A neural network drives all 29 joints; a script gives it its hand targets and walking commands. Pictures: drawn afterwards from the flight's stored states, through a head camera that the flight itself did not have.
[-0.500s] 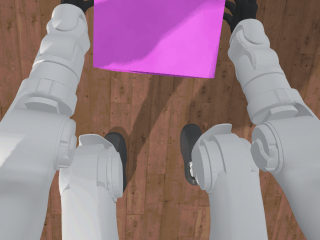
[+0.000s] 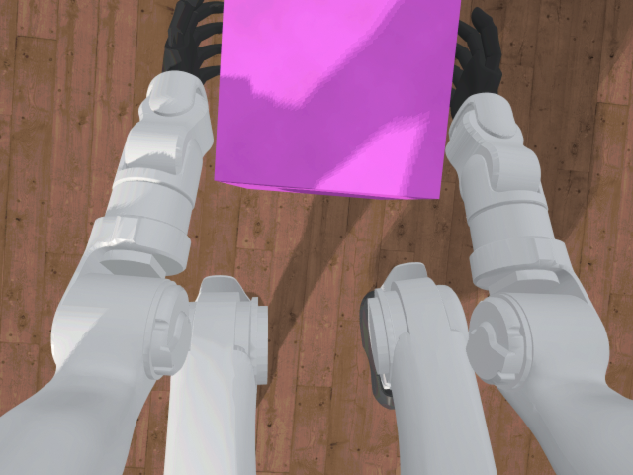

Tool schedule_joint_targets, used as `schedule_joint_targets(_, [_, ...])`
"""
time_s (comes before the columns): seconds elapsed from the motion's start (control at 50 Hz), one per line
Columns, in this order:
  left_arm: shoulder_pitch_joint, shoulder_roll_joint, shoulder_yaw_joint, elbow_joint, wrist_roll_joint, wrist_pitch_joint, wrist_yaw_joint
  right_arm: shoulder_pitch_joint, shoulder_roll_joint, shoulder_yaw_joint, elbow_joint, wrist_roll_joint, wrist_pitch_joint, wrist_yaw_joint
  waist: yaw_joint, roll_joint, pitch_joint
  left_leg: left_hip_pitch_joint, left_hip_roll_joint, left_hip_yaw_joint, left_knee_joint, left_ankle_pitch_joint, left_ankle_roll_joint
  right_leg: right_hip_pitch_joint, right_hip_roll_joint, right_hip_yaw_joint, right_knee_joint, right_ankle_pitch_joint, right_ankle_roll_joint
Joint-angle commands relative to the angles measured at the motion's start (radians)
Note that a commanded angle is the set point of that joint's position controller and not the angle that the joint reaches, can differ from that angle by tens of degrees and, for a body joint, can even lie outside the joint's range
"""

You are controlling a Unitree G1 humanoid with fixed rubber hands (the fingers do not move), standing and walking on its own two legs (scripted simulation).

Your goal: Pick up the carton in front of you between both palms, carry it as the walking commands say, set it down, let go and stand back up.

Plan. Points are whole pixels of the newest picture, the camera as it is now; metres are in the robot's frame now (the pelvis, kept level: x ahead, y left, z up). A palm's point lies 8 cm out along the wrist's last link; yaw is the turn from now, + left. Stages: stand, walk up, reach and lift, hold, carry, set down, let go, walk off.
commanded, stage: reach and lift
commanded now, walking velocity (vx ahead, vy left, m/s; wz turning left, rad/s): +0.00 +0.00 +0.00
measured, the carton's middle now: (326, 110) +0.52 -0.02 -0.18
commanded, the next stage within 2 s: none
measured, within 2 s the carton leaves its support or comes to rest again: neither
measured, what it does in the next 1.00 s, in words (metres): rises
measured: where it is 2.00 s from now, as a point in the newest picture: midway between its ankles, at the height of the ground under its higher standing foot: (313, 375)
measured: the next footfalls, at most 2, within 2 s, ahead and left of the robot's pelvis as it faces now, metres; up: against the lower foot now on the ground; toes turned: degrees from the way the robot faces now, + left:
none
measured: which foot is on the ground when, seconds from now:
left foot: down 0.00-1.00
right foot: down 0.00-1.00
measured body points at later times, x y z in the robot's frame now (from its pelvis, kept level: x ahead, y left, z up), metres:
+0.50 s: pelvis +0.00 +0.00 +0.13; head +0.25 +0.00 +0.50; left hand +0.50 +0.14 +0.06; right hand +0.49 -0.17 +0.07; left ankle +0.11 +0.12 -0.34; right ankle +0.12 -0.14 -0.34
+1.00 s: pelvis +0.05 +0.00 +0.27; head +0.19 +0.00 +0.69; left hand +0.45 +0.14 +0.22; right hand +0.45 -0.16 +0.23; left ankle +0.10 +0.13 -0.34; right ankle +0.11 -0.14 -0.34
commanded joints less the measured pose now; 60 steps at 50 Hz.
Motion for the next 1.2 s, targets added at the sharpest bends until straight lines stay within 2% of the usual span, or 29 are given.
schedule_joint_targets(0.0, [-0.592,-1.162,-0.376,-0.271,-0.055,0.012,-0.258,-0.72,1.055,0.517,-0.223,0.047,0.046,0.3,-0.014,0.09,-1.5,0.807,-0.082,0.159,-0.25,0.386,0.028,0.705,0.079,-0.201,-0.219,0.383,-0.042])
schedule_joint_targets(0.06, [-0.532,-1.173,-0.288,-0.155,0.014,0.051,-0.279,-0.644,1.073,0.432,-0.109,-0.04,0.085,0.312,-0.018,0.086,-1.259,0.673,-0.085,0.155,-0.338,0.199,0.031,0.614,0.08,-0.192,-0.3,0.216,-0.051])
schedule_joint_targets(0.1, [-0.516,-1.177,-0.215,-0.091,0.065,0.066,-0.292,-0.615,1.078,0.364,-0.043,-0.097,0.103,0.322,-0.021,0.084,-1.153,0.627,-0.089,0.154,-0.388,0.121,0.036,0.584,0.082,-0.186,-0.351,0.141,-0.057])
schedule_joint_targets(0.18, [-0.507,-1.176,-0.118,-0.033,0.129,0.071,-0.308,-0.612,1.088,0.29,0.005,-0.16,0.112,0.334,-0.018,0.075,-1.124,0.631,-0.094,0.149,-0.463,0.096,0.042,0.613,0.082,-0.174,-0.427,0.118,-0.065])
schedule_joint_targets(0.28, [-0.486,-1.188,-0.079,-0.023,0.162,0.075,-0.316,-0.589,1.119,0.281,0.012,-0.182,0.12,0.345,-0.008,0.05,-1.18,0.707,-0.097,0.147,-0.539,0.107,0.043,0.693,0.083,-0.168,-0.508,0.123,-0.061])
schedule_joint_targets(0.38, [-0.447,-1.228,-0.115,-0.073,0.154,0.088,-0.326,-0.54,1.172,0.33,-0.016,-0.167,0.136,0.356,0.005,0.035,-1.266,0.809,-0.098,0.149,-0.605,0.151,0.041,0.805,0.087,-0.164,-0.574,0.163,-0.054])
schedule_joint_targets(0.54, [-0.341,-1.309,-0.258,-0.185,0.086,0.104,-0.332,-0.411,1.235,0.46,-0.092,-0.111,0.147,0.355,0.011,0.04,-1.326,0.979,-0.098,0.135,-0.701,0.247,0.025,0.971,0.092,-0.145,-0.667,0.258,-0.052])
schedule_joint_targets(0.66, [-0.223,-1.337,-0.311,-0.21,0.067,0.103,-0.328,-0.29,1.255,0.508,-0.104,-0.098,0.143,0.351,0.013,0.045,-1.244,1.083,-0.096,0.113,-0.794,0.262,0.018,1.068,0.092,-0.124,-0.759,0.27,-0.055])
schedule_joint_targets(0.9, [0.014,-1.351,-0.319,-0.211,0.095,0.071,-0.322,-0.052,1.276,0.517,-0.086,-0.132,0.112,0.344,0.027,0.027,-1.034,1.315,-0.079,0.056,-1.027,0.298,0.03,1.312,0.079,-0.069,-0.994,0.301,-0.065])
schedule_joint_targets(1.18, [0.297,-1.346,-0.381,-0.285,0.114,0.062,-0.324,0.236,1.279,0.579,-0.134,-0.157,0.1,0.341,0.035,0.023,-0.825,1.669,-0.048,-0.008,-1.333,0.454,0.04,1.68,0.044,-0.001,-1.296,0.456,-0.08])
